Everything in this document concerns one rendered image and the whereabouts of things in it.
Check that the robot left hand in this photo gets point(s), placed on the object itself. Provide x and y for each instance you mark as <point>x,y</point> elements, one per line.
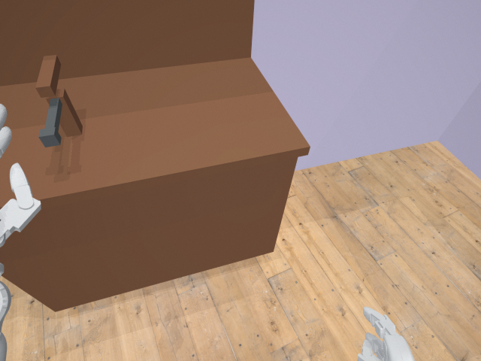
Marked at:
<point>16,214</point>

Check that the tap lever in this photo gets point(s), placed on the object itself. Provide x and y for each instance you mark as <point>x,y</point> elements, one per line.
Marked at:
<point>50,136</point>

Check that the robot right hand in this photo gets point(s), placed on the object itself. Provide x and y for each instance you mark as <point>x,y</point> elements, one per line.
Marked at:
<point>393,347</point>

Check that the counter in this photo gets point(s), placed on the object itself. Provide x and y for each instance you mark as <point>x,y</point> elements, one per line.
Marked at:
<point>176,155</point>

